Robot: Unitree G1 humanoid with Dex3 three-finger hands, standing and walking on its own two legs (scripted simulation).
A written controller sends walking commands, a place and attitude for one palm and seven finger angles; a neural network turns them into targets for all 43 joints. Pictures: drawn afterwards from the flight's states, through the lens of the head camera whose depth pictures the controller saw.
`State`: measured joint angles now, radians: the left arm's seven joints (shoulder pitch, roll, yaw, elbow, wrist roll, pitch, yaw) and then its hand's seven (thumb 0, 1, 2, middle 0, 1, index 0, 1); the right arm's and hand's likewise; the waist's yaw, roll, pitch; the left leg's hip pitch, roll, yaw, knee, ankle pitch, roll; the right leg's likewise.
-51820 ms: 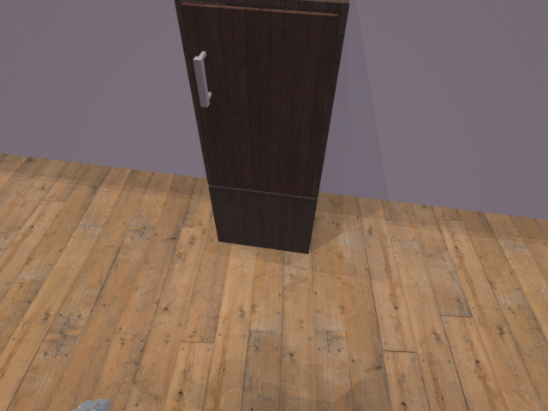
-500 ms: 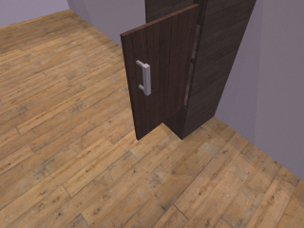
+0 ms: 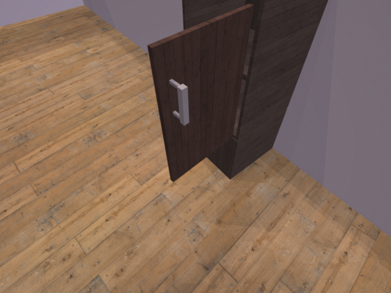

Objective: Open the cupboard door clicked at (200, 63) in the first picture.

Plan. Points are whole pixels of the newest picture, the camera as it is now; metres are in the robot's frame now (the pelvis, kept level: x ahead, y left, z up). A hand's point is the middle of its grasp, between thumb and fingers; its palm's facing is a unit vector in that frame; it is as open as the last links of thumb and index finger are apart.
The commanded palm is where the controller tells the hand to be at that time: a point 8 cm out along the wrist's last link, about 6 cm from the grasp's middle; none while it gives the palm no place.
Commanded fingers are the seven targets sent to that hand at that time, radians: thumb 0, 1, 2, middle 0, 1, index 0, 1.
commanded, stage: look to check the result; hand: left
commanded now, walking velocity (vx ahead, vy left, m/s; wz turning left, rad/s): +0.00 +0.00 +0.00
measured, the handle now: (179, 102) +0.60 +0.08 +0.03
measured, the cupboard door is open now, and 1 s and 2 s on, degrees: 94 94 94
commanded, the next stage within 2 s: stand and wait in 0.30 s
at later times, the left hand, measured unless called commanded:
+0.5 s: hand out of the picture +0.09 +0.23 -0.16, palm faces -0.03 -0.95 -0.31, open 7.4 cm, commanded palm none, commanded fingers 0.00 0.90 0.90 -0.20 -0.30 -0.20 -0.30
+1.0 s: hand out of the picture +0.09 +0.23 -0.16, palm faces -0.04 -0.95 -0.32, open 7.4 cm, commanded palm none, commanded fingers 0.00 0.90 0.90 -0.20 -0.30 -0.20 -0.30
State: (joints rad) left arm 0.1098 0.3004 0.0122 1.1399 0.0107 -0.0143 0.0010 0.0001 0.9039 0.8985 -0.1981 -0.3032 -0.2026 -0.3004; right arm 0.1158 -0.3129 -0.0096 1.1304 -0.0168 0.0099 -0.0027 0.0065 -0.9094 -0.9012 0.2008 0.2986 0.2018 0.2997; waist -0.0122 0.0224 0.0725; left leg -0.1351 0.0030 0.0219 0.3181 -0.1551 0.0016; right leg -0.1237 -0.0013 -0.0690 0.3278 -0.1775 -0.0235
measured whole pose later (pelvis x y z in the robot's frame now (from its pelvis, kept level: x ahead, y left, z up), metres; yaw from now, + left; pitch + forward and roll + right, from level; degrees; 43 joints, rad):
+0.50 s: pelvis +0.02 +0.00 +0.00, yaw +0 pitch -1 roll +0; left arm 0.10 0.29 0.01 1.14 0.01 -0.02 0.00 0.00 0.90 0.90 -0.20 -0.30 -0.20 -0.30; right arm 0.10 -0.31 0.00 1.13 -0.02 0.01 0.00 0.01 -0.91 -0.90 0.20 0.30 0.20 0.30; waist -0.01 0.02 0.07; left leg -0.10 0.01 0.02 0.29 -0.17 0.00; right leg -0.09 0.01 -0.07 0.30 -0.19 -0.03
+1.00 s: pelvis +0.02 +0.00 +0.00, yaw -1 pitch -1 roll +0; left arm 0.11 0.30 0.01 1.14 0.01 -0.02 0.00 0.00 0.90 0.90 -0.20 -0.30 -0.20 -0.30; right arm 0.11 -0.31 0.00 1.13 -0.01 0.01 -0.01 0.01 -0.91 -0.90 0.20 0.30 0.20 0.30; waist -0.01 0.01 0.07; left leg -0.09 0.01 0.03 0.28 -0.17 0.00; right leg -0.08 0.00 -0.06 0.29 -0.19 -0.02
